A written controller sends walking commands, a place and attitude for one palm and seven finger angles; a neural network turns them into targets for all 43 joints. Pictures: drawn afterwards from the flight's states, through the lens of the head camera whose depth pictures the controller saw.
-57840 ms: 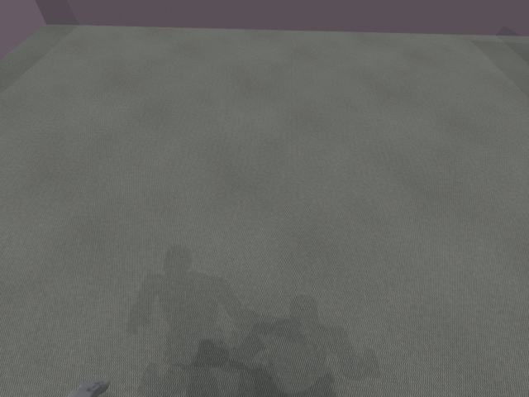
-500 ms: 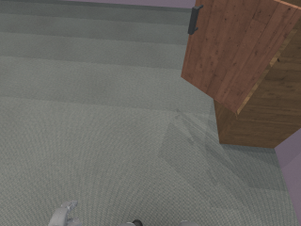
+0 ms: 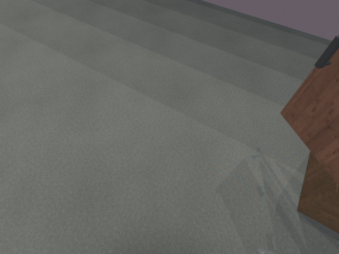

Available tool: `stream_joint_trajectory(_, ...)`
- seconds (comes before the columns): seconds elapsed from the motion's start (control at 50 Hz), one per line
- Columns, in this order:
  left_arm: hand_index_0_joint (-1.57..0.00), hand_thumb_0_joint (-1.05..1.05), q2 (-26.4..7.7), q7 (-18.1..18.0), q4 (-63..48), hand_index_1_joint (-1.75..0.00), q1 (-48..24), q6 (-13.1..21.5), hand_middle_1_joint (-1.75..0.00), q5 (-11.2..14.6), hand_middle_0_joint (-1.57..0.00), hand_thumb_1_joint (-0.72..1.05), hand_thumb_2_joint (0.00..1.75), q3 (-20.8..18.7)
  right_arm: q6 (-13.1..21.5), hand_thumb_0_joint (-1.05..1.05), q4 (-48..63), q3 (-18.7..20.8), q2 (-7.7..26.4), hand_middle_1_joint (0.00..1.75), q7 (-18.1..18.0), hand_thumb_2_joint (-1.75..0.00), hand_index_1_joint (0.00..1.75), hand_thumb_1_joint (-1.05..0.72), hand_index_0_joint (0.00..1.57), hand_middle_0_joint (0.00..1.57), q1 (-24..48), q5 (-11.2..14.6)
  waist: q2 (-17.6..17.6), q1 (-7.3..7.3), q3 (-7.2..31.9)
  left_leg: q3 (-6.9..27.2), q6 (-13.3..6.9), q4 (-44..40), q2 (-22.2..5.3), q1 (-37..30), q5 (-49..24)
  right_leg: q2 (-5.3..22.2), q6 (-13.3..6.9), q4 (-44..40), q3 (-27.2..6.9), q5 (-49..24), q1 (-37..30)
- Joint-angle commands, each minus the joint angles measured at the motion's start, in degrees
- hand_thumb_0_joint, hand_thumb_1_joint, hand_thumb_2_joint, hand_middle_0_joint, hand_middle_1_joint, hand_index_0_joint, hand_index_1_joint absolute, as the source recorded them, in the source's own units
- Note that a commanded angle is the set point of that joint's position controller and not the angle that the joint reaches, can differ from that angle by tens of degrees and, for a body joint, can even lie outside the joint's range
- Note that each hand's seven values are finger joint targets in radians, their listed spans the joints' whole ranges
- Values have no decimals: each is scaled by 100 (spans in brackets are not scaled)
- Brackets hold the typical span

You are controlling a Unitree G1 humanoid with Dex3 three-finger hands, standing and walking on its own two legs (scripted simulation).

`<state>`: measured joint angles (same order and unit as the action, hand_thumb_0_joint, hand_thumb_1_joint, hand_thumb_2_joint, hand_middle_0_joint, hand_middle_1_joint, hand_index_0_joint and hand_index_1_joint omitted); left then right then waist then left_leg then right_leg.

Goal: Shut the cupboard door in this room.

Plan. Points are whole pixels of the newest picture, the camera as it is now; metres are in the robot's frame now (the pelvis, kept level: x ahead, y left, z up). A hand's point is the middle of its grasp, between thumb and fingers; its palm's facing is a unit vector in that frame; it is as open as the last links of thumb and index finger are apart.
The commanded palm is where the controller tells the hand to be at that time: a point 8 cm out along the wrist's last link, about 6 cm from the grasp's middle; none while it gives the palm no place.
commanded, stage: walk to a spot facing it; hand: left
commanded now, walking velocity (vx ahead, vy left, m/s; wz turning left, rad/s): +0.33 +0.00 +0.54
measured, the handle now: (333, 52) +0.84 -0.55 +0.03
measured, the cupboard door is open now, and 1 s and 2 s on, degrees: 49 49 49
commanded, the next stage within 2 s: turn to face it in 0.88 s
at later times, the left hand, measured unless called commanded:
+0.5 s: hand (110, 185) +0.30 +0.21 -0.15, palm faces +0.09 -0.97 -0.22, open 7.4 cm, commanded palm none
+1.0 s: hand (110, 196) +0.28 +0.20 -0.18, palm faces +0.48 -0.86 -0.20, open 7.3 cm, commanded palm none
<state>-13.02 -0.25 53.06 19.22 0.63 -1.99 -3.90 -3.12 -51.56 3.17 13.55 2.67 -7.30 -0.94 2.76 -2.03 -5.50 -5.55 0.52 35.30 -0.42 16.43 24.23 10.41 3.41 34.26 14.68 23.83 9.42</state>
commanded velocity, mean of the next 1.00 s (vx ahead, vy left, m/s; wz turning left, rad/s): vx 0.24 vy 0.00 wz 0.42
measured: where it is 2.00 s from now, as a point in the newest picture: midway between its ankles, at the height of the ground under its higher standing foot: (153, 193)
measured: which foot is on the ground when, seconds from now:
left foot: down 0.00-0.52, up 0.54-1.00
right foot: down 0.00-0.00, up 0.02-0.50, down 0.52-1.00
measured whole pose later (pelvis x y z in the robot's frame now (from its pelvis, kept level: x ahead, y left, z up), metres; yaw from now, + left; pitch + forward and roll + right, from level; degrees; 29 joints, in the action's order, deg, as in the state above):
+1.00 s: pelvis +0.38 +0.05 +0.00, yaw +27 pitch +1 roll -1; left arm -10.7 -0.6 56.3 19.9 2.4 -1.6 -3.1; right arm -0.7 -50.6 2.7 13.4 2.6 -3.3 -1.4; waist 1.3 -1.0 -7.5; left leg -7.4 -2.0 38.2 -0.5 28.1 11.6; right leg 7.4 2.5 31.6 20.7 26.4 2.6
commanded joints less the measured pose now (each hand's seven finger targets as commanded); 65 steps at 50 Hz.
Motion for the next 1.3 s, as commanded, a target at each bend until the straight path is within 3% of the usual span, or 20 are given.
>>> stream_joint_trajectory(0.0,-20,0,-613,69,-947,-30,-980,55,-30,50,-20,90,90,-94,339,0,-93,436,1744,30,-220,-90,30,-90,20,20,-2073,-80,-2146,1281,1064,3494,-1395,-1828,-2274,-3177,-1699,-463,-4,3202,-633,1313,3582)
stream_joint_trajectory(0.04,-20,0,-711,38,-979,-30,-1459,46,-30,16,-20,90,90,-130,360,0,-113,268,1342,30,-287,-90,30,-90,20,20,-1979,-64,-1168,1092,625,2876,-1375,-1832,-2089,-2269,-1668,-107,-133,3480,-1269,658,3513)
stream_joint_trajectory(0.1,-20,0,-605,146,-594,-30,-957,-8,-30,24,-20,90,90,-152,489,0,151,122,944,30,-360,-90,30,-90,20,20,-971,-58,-1058,498,-52,2121,-1046,-2142,-1459,-1295,-1830,-146,-27,3290,-1380,-476,3088)
stream_joint_trajectory(0.16,-20,0,-548,200,-473,-30,-735,-22,-30,30,-20,90,90,-124,596,0,57,87,881,30,-369,-90,30,-90,20,20,-1049,-5,-920,328,94,1697,-1047,-2262,-1167,-1366,-2231,-268,57,3025,-1319,-1062,2998)
stream_joint_trajectory(0.38,-20,0,-368,233,-861,-30,-1945,94,-30,106,-20,90,90,-44,689,0,-519,72,633,30,-428,-90,30,-90,20,20,-1749,-62,-908,507,-280,1662,-1165,-2303,-1214,-1380,-2905,-487,-202,629,-1310,-1710,2366)
stream_joint_trajectory(0.42,-20,0,-370,209,-796,-30,-1727,121,-30,109,-20,90,90,-69,681,0,-608,96,702,30,-442,-90,30,-90,20,20,-1727,-72,-892,360,-199,1653,-1120,-2067,-1204,-1322,-3510,-694,-337,363,-1178,-1403,1731)
stream_joint_trajectory(0.46,-20,0,-534,165,-451,-30,-533,201,-30,87,-20,90,90,-145,679,0,-664,100,698,30,-439,-90,30,-90,20,20,-1611,-31,-485,-208,342,1504,-916,-759,-973,-867,-4213,-935,-460,-182,-1091,-1584,-32)
stream_joint_trajectory(0.48,-20,0,-851,114,-146,-30,489,282,-30,35,-20,90,90,-246,716,0,-653,98,596,30,-397,-90,30,-90,20,20,-1604,41,84,-615,994,1227,-678,695,-531,-52,-3633,-376,-646,-567,-1738,-1420,-1664)
stream_joint_trajectory(0.5,-20,0,-1473,28,52,-30,1235,301,-30,-43,-20,90,90,-398,757,0,-548,39,205,30,-380,-90,30,-90,20,20,-2117,136,1675,-659,2069,769,-361,2742,634,1190,94,1442,-1213,-1262,-4145,-1316,-3081)
stream_joint_trajectory(0.52,-20,0,-1446,11,52,-30,1135,272,-30,74,-20,90,90,-360,715,0,-504,60,276,30,-375,-90,30,-90,20,20,-2000,89,1504,-514,1912,1052,-440,3904,408,1477,832,1789,-1264,-1829,-4750,-952,-2470)
stream_joint_trajectory(0.6,-20,0,-400,-74,-279,-30,-453,329,-30,39,-20,90,90,-119,538,0,-476,59,-34,30,-233,-90,30,-90,20,20,-1234,-4,7,183,447,980,-291,4063,-396,1570,-586,1113,-1020,-1976,-2277,-1541,-30)
stream_joint_trajectory(0.64,-20,0,-302,-60,-204,-30,-434,390,-30,30,-20,90,90,-85,397,0,-504,50,-227,30,-167,-90,30,-90,20,20,-1428,-20,320,379,397,791,-200,3723,-372,1502,-813,856,-817,-2006,-1377,-2318,213)
stream_joint_trajectory(0.78,-20,0,-280,-81,-52,-30,-123,432,-30,55,-20,90,90,-72,258,0,-51,20,-206,30,-41,-90,30,-90,20,20,-486,-45,438,382,197,245,-4,2250,-498,2070,-1337,764,-798,-1935,-270,-4114,-365)
stream_joint_trajectory(0.88,-20,0,-702,-104,-15,-30,158,342,-30,48,-20,90,90,-125,292,0,330,-48,-39,30,13,-90,30,-90,20,20,295,-46,418,170,216,-140,-154,806,-241,1754,-1097,1006,-803,-1294,-125,-5385,-1125)
stream_joint_trajectory(0.94,-20,0,-991,-102,-135,-30,38,293,-30,55,-20,90,90,-204,333,0,290,29,331,30,-32,-90,30,-90,20,20,-277,-68,421,476,711,-228,-335,105,110,585,-1095,1061,-658,65,19,-6168,-1176)
stream_joint_trajectory(0.96,-20,0,-1035,-104,-191,-30,-81,275,-30,103,-20,90,90,-217,357,0,167,92,560,30,-65,-90,30,-90,20,20,-897,-92,162,817,1140,-121,-388,-477,160,-470,-1964,892,-506,1048,140,-5461,-755)
stream_joint_trajectory(1.0,-20,0,-367,-85,-406,-30,246,207,-30,237,-20,90,90,30,455,0,8,253,1551,30,-250,-90,30,-90,20,20,-1823,-85,-1867,942,2451,3087,-1792,-595,-2520,-3081,-7571,-672,-23,3976,-518,1549,2041)
stream_joint_trajectory(1.04,-20,0,-312,-216,-461,-30,-93,93,-30,209,-20,90,90,66,429,0,163,82,1188,30,-399,-90,30,-90,20,20,-1218,-16,-428,641,1860,2147,-1751,-890,-2447,-1989,-6337,-454,-203,4079,-1448,1127,1922)
stream_joint_trajectory(1.14,-20,0,-103,-130,158,-30,321,-192,-30,105,-20,90,90,94,520,0,129,-159,533,30,-514,-90,30,-90,20,20,-250,-27,-839,96,972,754,-979,-1464,-1655,-703,-4978,-471,-89,2758,-1630,6,1310)
stream_joint_trajectory(1.28,-20,0,-162,14,-130,-30,-315,-427,-30,66,-20,90,90,-104,324,0,47,-23,601,30,-489,-90,30,-90,20,20,-269,-53,-863,173,382,417,-967,-1899,-1844,-317,-2715,-660,-33,2268,-1341,-232,1589)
